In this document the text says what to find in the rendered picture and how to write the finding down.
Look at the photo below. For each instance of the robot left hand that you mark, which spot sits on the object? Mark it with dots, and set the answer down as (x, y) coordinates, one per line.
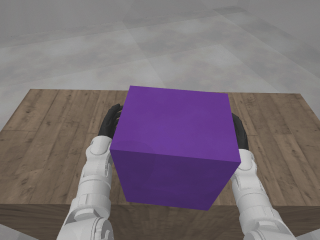
(108, 126)

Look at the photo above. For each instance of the carton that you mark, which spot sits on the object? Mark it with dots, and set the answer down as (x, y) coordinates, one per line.
(175, 148)

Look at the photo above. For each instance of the robot right forearm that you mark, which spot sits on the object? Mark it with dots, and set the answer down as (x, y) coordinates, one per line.
(255, 209)

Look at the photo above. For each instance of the robot right upper arm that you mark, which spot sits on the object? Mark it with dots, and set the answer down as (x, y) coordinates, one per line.
(258, 234)

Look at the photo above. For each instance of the robot right hand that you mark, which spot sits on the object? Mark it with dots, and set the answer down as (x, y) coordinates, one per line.
(240, 132)

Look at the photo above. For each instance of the robot left forearm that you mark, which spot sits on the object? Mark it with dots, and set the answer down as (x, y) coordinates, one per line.
(92, 199)

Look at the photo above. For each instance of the pedestal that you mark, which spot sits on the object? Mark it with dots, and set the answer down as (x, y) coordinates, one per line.
(43, 151)

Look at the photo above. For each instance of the robot left upper arm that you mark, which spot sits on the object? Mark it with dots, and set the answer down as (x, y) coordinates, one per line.
(97, 228)

